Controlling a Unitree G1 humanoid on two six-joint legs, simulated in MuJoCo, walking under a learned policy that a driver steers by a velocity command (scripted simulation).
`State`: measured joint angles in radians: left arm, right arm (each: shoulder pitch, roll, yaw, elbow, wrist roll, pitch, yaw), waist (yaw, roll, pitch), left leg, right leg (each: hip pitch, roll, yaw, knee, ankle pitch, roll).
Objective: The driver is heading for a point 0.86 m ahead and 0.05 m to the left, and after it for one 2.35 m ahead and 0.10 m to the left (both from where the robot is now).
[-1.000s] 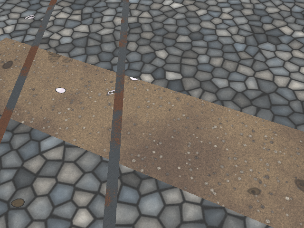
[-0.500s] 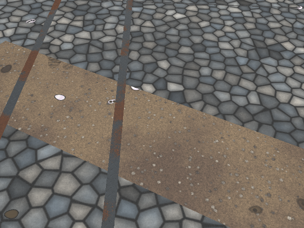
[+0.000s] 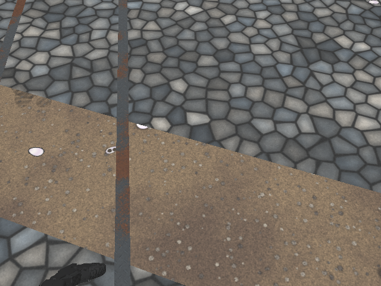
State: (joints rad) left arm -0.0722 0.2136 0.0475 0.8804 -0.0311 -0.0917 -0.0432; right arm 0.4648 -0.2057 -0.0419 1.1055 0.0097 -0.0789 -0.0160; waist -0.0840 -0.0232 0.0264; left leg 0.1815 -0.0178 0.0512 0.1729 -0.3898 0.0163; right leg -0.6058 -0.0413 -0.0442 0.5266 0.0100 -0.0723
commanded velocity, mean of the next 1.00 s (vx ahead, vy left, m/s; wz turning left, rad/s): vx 0.49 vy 0.00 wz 0.00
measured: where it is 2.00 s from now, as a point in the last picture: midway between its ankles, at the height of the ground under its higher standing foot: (177, 193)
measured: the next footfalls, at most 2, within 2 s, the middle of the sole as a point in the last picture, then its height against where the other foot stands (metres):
right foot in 0.04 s outside the picture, level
left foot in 0.60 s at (148, 265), level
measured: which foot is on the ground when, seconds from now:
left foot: down 0.00-0.04, up 0.06-0.58, down 0.60-1.00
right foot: up 0.00-0.02, down 0.04-0.62, up 0.64-1.00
